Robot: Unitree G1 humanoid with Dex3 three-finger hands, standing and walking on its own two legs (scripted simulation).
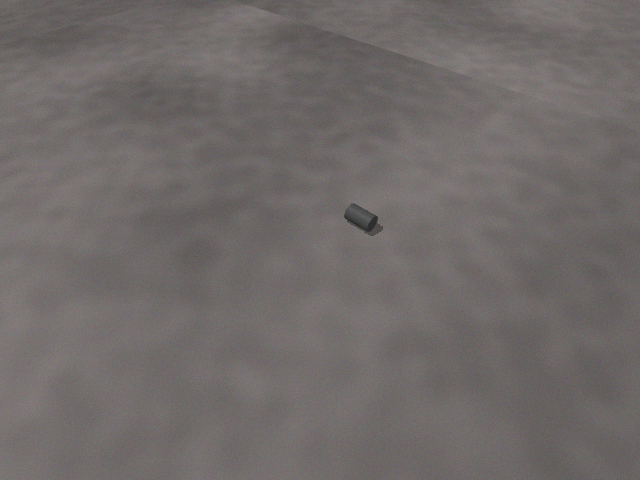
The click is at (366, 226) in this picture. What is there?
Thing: lying can
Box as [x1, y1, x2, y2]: [344, 203, 377, 231]
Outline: 350,204 345,211 345,218 365,230 369,231 374,226 377,217 353,203
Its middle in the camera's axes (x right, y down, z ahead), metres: +0.18 -0.08 +1.74
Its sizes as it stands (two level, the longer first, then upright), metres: 0.128 0.080 0.080
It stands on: the floor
